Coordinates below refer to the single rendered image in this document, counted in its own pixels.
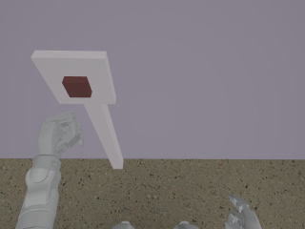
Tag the panel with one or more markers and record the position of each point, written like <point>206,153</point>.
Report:
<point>54,65</point>

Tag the right robot shin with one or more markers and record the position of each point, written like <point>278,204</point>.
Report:
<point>183,222</point>

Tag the button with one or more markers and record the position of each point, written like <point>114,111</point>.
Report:
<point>77,86</point>

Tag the robot left hand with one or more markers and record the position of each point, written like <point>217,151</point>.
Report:
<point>53,140</point>

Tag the robot right hand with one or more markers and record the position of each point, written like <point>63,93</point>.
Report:
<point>248,218</point>

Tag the left robot forearm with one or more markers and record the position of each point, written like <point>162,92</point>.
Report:
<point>41,200</point>

